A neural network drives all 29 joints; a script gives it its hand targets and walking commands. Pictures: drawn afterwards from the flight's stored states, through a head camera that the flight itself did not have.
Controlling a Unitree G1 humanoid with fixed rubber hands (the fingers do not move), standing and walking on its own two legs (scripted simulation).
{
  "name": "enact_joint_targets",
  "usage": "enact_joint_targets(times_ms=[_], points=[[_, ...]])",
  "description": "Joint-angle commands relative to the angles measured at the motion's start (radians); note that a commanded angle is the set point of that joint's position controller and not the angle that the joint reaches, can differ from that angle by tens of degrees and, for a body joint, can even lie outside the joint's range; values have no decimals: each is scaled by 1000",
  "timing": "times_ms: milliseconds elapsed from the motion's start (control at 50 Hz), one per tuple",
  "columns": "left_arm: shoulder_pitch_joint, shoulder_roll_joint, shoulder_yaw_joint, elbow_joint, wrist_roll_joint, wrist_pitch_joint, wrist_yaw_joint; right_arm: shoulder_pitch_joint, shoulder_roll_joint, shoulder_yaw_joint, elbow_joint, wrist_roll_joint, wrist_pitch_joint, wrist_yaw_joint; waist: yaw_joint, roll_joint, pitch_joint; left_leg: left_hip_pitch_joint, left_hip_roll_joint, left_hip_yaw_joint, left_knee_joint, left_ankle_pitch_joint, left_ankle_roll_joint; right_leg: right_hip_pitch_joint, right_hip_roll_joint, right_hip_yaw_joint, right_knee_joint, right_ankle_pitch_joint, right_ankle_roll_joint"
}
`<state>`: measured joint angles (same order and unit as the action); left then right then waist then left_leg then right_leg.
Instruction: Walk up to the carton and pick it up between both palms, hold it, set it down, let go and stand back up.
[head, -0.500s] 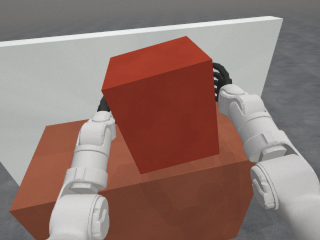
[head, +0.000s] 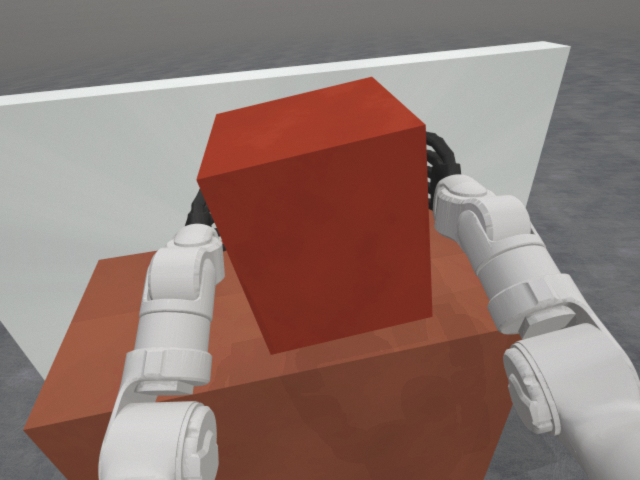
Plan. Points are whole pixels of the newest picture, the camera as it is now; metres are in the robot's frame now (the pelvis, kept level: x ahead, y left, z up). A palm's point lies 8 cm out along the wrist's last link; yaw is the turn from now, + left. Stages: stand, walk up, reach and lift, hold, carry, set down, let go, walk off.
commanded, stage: hold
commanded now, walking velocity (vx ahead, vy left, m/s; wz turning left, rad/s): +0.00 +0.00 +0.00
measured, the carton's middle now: (322, 213) +0.39 +0.00 +0.22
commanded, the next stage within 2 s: set down in 1.54 s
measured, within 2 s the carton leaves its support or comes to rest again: neither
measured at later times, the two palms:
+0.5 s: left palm (202, 235) +0.35 +0.14 +0.23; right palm (451, 181) +0.37 -0.16 +0.27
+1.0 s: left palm (198, 229) +0.36 +0.15 +0.23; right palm (443, 175) +0.38 -0.15 +0.27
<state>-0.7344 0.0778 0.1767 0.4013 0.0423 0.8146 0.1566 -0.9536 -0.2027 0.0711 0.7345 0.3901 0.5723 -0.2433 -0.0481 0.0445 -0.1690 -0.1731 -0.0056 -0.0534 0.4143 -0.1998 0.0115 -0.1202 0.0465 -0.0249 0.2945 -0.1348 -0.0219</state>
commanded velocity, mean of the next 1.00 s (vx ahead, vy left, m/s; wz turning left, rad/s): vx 0.00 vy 0.00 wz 0.00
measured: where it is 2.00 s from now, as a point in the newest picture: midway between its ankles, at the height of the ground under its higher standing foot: outside the picture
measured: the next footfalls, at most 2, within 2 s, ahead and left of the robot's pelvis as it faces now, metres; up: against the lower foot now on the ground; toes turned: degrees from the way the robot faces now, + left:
none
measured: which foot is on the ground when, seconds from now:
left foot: down 0.00-1.00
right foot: down 0.00-1.00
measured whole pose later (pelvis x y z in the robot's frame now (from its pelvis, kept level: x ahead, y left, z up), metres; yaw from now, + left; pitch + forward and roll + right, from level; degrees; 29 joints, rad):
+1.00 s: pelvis +0.00 +0.00 +0.00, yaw +0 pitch -2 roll -2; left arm -0.78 0.08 0.21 0.40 0.06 0.86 0.14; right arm -1.02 -0.21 0.06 0.77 0.39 0.62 -0.25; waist -0.04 0.04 -0.17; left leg -0.18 -0.01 -0.07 0.41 -0.20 0.01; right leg -0.13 0.06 0.00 0.29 -0.13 -0.02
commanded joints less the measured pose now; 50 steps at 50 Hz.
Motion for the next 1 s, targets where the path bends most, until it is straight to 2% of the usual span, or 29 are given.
enact_joint_targets(times_ms=[0, 140, 260, 520, 680, 780, 880, 980], points=[[-1176, -708, -418, -405, -196, -146, -152, -881, 899, 264, -370, 162, -18, 123, -13, -6, -469, 135, -28, -41, -30, 320, -43, 171, 32, 64, -2, 268, 57], [-1178, -713, -413, -389, -186, -129, -155, -897, 891, 250, -359, 158, -11, 132, -12, 0, -437, 136, -24, -39, -44, 282, -45, 152, 32, 61, -15, 207, 50], [-1189, -712, -404, -383, -183, -124, -154, -909, 899, 252, -341, 159, -7, 137, 1, -9, -438, 125, -23, -32, -49, 253, -39, 146, 33, 62, -17, 173, 50], [-1257, -707, -385, -350, -186, -130, -152, -956, 920, 220, -282, 149, -6, 140, 6, -19, -440, 91, -27, -25, -58, 174, -20, 130, 21, 68, -24, 103, 51], [-1264, -684, -366, -328, -186, -130, -155, -963, 917, 206, -255, 150, 2, 133, 8, -25, -453, 85, -31, -22, -51, 180, -16, 140, 19, 70, -27, 112, 56], [-1257, -692, -378, -350, -197, -124, -157, -974, 917, 219, -310, 169, 5, 124, 2, -20, -485, 98, -30, -29, -38, 252, -23, 164, 23, 70, -13, 201, 62], [-1240, -673, -369, -363, -191, -117, -164, -944, 905, 222, -307, 174, 16, 122, 2, -21, -475, 101, -29, -30, -40, 253, -26, 165, 23, 69, -14, 204, 64], [-1223, -675, -385, -396, -196, -107, -165, -928, 899, 236, -340, 185, 22, 117, -2, -7, -488, 121, -26, -35, -31, 313, -35, 176, 26, 71, -10, 262, 63]])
